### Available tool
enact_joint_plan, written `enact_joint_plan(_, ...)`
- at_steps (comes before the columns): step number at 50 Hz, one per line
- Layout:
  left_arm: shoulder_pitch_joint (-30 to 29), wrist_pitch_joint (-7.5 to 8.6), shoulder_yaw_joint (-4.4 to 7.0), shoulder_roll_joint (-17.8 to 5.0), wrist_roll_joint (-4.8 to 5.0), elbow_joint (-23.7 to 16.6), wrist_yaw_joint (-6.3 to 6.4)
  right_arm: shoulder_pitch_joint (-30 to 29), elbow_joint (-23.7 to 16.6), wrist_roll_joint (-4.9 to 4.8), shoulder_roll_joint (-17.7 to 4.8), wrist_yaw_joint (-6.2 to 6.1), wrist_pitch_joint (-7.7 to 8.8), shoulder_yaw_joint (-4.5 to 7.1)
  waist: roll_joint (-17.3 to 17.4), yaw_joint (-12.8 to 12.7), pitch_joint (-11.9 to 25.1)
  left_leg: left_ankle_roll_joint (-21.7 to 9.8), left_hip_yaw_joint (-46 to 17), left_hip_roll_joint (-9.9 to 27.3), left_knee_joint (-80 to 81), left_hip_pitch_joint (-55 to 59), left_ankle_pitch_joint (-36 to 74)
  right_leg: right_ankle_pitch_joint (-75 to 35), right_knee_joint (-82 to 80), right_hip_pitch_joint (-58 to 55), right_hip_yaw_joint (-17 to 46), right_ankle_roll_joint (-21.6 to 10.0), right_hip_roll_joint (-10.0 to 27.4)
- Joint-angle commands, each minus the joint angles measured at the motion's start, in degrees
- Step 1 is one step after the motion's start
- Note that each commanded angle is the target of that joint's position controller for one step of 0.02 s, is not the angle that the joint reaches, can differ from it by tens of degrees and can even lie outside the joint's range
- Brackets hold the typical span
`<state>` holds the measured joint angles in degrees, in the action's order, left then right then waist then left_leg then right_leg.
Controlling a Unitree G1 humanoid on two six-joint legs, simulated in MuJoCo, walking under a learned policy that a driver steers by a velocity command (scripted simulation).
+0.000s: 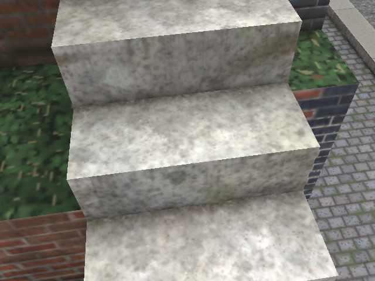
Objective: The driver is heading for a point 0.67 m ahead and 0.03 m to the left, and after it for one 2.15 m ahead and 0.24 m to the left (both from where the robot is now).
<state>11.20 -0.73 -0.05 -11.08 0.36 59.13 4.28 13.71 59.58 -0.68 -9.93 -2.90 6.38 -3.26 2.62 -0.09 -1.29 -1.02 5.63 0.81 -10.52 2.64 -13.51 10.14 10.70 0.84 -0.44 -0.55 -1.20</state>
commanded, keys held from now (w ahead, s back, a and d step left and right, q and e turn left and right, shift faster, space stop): w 1.00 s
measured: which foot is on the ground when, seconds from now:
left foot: down 0.00-1.00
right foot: down 0.00-1.00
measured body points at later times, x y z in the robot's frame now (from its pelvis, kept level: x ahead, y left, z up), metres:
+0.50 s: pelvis +0.00 +0.00 +0.00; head +0.01 -0.01 +0.45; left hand +0.06 +0.25 -0.14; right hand +0.05 -0.22 -0.16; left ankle -0.09 +0.10 -0.75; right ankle -0.05 -0.12 -0.75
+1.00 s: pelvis +0.00 +0.00 +0.00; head +0.01 -0.01 +0.45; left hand +0.04 +0.25 -0.14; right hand +0.05 -0.22 -0.16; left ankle -0.09 +0.10 -0.75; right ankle -0.05 -0.12 -0.75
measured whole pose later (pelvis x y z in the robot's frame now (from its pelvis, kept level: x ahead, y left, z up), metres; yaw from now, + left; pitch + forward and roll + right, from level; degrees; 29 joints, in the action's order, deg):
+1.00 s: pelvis +0.00 +0.00 +0.00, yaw +0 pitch +0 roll -1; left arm 11.0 0.0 0.3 -11.0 0.4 61.6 3.6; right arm 13.3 60.3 -0.5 -10.1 -2.5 5.9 -3.0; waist 2.8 -0.2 -1.3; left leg -1.0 5.1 0.8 -10.1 2.6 -12.9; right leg 9.5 10.1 0.7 0.6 -0.5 -1.2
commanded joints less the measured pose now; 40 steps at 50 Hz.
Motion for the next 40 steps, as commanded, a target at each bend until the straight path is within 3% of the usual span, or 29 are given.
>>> enact_joint_plan(1, 1.0, 0.46, 1.08, -5.9, -0.15, -1.7, 0.07, 2.5, -1.5, 0.10, -3.1, 0.05, 0.33, 0.31, -0.6, 0.0, 1.1, -2.4, -4.3, 7.0, 0.0, -3.5, 22.6, -23.3, 1.7, -4.2, 5.7, -4.8, 7.4)
enact_joint_plan(19, 0.3, 0.70, 1.25, -6.4, -0.13, -0.6, -0.34, 2.2, -1.5, 0.25, -3.1, 0.17, 0.22, 0.60, -0.5, 0.1, 1.1, -2.3, -4.6, 7.6, 0.7, -3.2, 23.4, -21.5, 1.8, -3.4, 6.4, -5.3, 7.1)
enact_joint_plan(20, -0.3, 0.68, 1.27, -6.1, -0.29, -1.1, -0.13, 1.9, -1.6, 0.45, -2.3, 0.20, 0.40, 0.30, 0.9, -0.3, 0.2, -2.6, -4.6, 7.1, 0.9, -4.7, 20.9, -21.5, 0.7, -4.4, 6.9, -4.9, 8.2)
enact_joint_plan(28, 0.1, 0.77, 1.29, -6.2, -0.24, 0.0, -0.47, 2.2, -0.7, 0.34, -2.8, 0.77, 0.16, 0.64, -0.6, -0.2, 0.6, -2.7, -5.2, 7.3, 1.1, -4.2, 20.7, -20.2, 1.5, -3.7, 7.2, -5.5, 7.6)
enact_joint_plan(30, 1.3, 0.82, 1.20, -5.6, -0.30, 0.6, -0.43, 2.3, -0.4, 0.28, -3.9, 0.92, -0.10, 0.80, -0.8, -0.3, 1.0, -2.3, -5.3, 7.3, 0.6, -3.7, 22.9, -19.5, 1.9, -3.8, 6.6, -5.2, 7.2)
enact_joint_plan(40, 1.8, 0.95, 1.20, -5.9, 0.11, 1.0, -0.52, 2.1, -0.5, 0.22, -4.3, 0.21, -0.34, 0.67, -0.3, 0.0, 0.7, -2.0, -4.7, 7.3, -0.1, -3.1, 25.1, -21.0, 2.3, -2.8, 6.2, -4.9, 6.8)
Velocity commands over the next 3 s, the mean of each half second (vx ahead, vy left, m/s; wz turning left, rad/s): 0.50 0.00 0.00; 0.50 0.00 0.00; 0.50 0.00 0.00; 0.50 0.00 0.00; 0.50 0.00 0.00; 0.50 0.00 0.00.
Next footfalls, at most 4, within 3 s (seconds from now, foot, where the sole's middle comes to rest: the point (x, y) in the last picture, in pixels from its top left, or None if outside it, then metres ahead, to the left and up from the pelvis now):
none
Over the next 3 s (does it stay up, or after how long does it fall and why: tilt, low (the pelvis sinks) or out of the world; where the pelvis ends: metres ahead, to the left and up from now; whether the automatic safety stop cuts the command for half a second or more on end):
stays up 0.00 0.00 0.00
